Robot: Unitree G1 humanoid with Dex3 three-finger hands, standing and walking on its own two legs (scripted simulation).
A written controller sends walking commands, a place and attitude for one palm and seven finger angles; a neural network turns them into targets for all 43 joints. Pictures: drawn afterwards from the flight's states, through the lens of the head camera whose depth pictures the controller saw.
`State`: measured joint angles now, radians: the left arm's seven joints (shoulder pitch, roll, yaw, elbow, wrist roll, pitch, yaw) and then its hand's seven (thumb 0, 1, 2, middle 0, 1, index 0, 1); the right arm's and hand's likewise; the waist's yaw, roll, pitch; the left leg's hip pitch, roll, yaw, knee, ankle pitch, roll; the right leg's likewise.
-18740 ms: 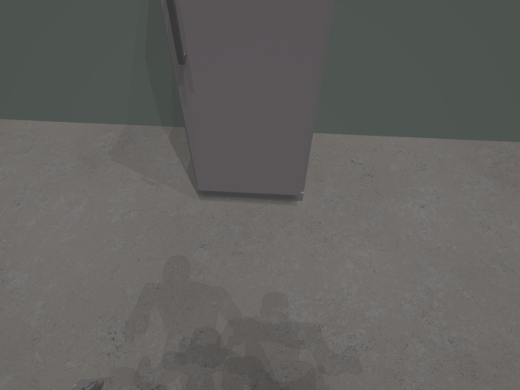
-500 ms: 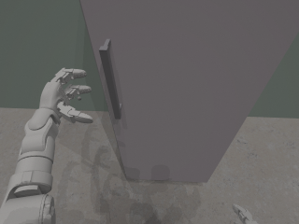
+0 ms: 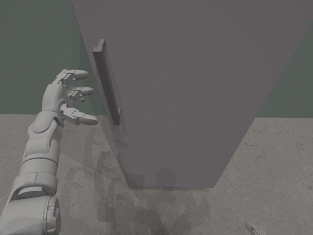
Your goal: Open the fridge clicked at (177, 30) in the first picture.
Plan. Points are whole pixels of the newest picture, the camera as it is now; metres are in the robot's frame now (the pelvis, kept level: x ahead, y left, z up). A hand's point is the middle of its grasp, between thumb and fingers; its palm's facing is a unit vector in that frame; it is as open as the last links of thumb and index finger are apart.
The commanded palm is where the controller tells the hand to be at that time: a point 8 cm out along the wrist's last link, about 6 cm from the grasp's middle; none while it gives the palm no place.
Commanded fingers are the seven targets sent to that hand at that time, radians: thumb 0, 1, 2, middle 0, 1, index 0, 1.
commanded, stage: move the hooked fingers beside the handle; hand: left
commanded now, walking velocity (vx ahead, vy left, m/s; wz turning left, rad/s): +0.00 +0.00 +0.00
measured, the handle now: (110, 88) +0.46 +0.14 +0.13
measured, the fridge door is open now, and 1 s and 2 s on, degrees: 0 0 0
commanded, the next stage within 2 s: feel for the door with the fingertips in 0.52 s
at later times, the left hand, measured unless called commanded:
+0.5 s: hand (82, 100) +0.40 +0.20 +0.15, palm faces +0.01 -1.00 +0.00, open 14.0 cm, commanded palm +0.38 +0.25 +0.15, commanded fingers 0.00 -0.50 0.30 -0.30 -1.20 -0.30 -1.20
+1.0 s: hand (99, 100) +0.41 +0.15 +0.14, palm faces -0.01 -1.00 +0.00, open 14.0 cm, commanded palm +0.38 +0.21 +0.15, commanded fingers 0.00 -0.50 0.30 -0.30 -1.20 -0.30 -1.20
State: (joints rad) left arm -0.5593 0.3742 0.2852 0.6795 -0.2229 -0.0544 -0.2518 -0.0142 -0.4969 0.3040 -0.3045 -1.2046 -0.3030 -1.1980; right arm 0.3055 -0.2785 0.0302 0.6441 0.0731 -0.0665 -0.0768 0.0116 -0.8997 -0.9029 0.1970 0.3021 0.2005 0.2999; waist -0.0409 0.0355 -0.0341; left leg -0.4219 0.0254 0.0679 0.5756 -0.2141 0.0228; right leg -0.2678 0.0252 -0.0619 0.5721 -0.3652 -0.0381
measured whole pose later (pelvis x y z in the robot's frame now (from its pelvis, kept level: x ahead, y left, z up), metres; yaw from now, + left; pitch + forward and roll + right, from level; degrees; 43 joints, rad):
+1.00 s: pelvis +0.00 +0.00 +0.00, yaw +0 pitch +3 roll +0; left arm -0.54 0.27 0.20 0.59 -0.20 -0.03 -0.15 -0.01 -0.50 0.30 -0.30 -1.20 -0.30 -1.20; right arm 0.28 -0.26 0.03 0.64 0.06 -0.05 -0.06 0.01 -0.90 -0.90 0.20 0.30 0.20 0.30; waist -0.04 0.04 -0.04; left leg -0.41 0.02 0.07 0.58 -0.22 0.02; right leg -0.26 0.02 -0.06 0.58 -0.37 -0.04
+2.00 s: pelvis +0.00 +0.00 +0.00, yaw +0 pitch +3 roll +0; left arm -0.58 0.29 0.20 0.66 -0.21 -0.08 -0.16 -0.01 -0.50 0.30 -0.31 -1.21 -0.31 -1.20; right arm 0.30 -0.27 0.02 0.65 0.07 -0.05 -0.06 0.01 -0.90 -0.90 0.20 0.30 0.20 0.30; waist -0.03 0.04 -0.04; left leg -0.43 0.03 0.06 0.59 -0.22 0.02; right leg -0.28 0.03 -0.06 0.58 -0.37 -0.04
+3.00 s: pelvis +0.00 -0.01 +0.00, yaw +1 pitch +3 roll +0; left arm -0.60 0.20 0.12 0.65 -0.18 -0.06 -0.05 -0.01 -0.50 0.30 -0.30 -1.20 -0.29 -1.20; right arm 0.28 -0.25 0.03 0.66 0.06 -0.03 -0.04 0.01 -0.90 -0.90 0.20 0.30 0.20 0.30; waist -0.03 0.04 -0.04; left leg -0.40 0.03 0.05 0.56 -0.20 0.01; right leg -0.25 0.03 -0.08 0.57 -0.37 -0.05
